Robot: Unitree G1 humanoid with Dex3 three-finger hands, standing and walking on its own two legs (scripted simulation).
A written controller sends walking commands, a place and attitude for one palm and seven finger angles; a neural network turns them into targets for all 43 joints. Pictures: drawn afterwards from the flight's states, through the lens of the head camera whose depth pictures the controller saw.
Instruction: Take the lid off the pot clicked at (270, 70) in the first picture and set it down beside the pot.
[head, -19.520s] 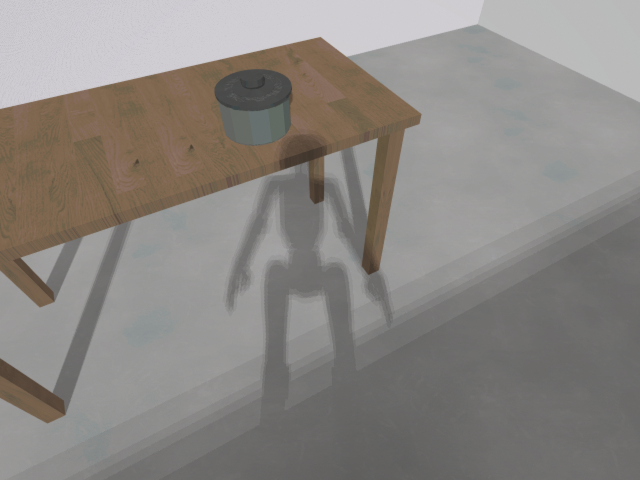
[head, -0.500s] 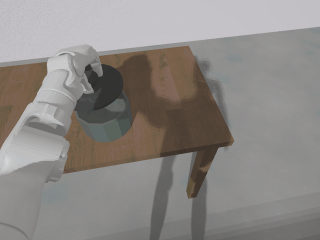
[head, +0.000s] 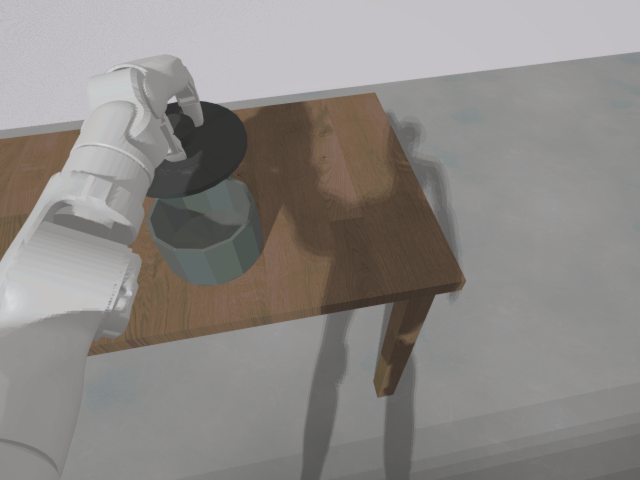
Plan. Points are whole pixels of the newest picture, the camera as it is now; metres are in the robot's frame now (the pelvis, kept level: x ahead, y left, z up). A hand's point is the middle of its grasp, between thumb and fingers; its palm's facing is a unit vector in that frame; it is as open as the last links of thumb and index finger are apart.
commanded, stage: lift the lid straight up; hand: left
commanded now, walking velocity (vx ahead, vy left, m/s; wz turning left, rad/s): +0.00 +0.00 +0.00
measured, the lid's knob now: (174, 131) +0.52 +0.16 +0.17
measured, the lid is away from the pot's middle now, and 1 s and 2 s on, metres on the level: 0.01 0.05 0.16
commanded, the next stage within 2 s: move the lid sideways beside the pot in 0.46 s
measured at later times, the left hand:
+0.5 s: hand (150, 117) +0.49 +0.17 +0.21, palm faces -0.31 -0.11 -0.94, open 8.3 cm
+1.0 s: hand (110, 119) +0.48 +0.21 +0.21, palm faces -0.31 -0.12 -0.94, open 8.3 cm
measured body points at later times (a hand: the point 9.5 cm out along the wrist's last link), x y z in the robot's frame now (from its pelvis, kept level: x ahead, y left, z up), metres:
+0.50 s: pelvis +0.00 +0.00 +0.00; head +0.05 -0.01 +0.45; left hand +0.50 +0.17 +0.26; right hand +0.07 -0.27 -0.13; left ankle +0.02 +0.09 -0.74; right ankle -0.05 -0.13 -0.74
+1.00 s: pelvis +0.00 +0.00 +0.00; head +0.04 -0.01 +0.45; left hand +0.50 +0.22 +0.26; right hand +0.05 -0.27 -0.13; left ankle +0.02 +0.09 -0.74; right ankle -0.05 -0.13 -0.74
